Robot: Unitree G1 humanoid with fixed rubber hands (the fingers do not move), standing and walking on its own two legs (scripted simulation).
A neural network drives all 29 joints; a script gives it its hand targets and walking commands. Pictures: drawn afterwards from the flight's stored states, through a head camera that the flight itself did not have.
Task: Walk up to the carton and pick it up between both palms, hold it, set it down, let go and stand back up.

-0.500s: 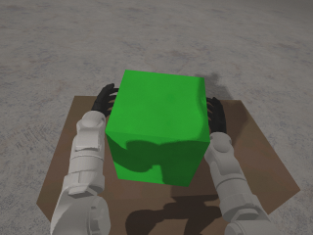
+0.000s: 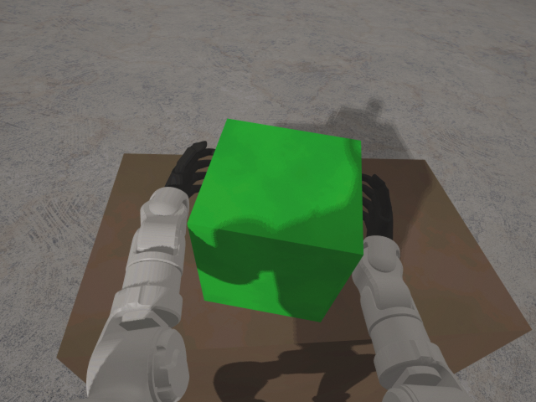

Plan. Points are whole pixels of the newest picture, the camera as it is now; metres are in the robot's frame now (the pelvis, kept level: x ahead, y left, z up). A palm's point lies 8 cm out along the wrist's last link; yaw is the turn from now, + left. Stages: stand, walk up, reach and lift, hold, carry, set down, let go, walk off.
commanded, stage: set down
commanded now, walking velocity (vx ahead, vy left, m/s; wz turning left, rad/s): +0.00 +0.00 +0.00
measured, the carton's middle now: (276, 226) +0.39 -0.02 +0.05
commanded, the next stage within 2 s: none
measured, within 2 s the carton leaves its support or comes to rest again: rests again in 1.10 s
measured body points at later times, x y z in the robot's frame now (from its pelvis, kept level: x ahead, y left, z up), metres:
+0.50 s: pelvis -0.02 +0.00 +0.00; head -0.01 +0.04 +0.45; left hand +0.40 +0.13 +0.09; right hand +0.33 -0.16 +0.08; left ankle -0.03 +0.10 -0.74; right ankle -0.03 -0.15 -0.74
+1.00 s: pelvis -0.01 +0.00 +0.00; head +0.00 +0.04 +0.45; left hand +0.41 +0.13 +0.08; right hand +0.34 -0.17 +0.07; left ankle -0.03 +0.10 -0.74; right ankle -0.03 -0.15 -0.74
